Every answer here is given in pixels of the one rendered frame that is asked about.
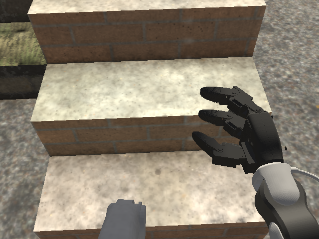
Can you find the robot right forearm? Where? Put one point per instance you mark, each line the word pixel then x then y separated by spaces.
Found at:
pixel 281 201

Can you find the left robot thigh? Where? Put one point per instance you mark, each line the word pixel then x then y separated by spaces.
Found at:
pixel 125 219

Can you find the robot right hand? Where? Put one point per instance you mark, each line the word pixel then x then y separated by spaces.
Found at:
pixel 259 142

